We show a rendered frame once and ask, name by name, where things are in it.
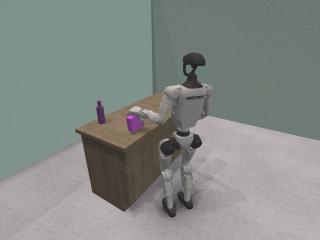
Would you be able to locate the left robot foot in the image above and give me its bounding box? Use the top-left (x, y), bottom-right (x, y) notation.
top-left (162, 197), bottom-right (176, 218)

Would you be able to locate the robot left hand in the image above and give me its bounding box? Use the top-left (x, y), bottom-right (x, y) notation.
top-left (126, 106), bottom-right (144, 124)

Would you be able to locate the right robot thigh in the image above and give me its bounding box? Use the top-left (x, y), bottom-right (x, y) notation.
top-left (180, 132), bottom-right (202, 175)

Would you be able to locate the sponge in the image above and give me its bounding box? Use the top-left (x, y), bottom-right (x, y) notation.
top-left (126, 115), bottom-right (145, 133)

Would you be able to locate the right robot upper arm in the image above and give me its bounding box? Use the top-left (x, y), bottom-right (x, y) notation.
top-left (200, 83), bottom-right (213, 117)

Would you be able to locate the left robot upper arm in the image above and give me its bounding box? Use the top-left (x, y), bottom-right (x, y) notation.
top-left (154, 85), bottom-right (181, 125)

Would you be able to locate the robot left forearm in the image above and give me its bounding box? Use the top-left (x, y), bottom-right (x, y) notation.
top-left (138, 109), bottom-right (158, 123)

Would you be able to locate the table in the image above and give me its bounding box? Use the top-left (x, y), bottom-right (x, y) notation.
top-left (75, 92), bottom-right (182, 212)

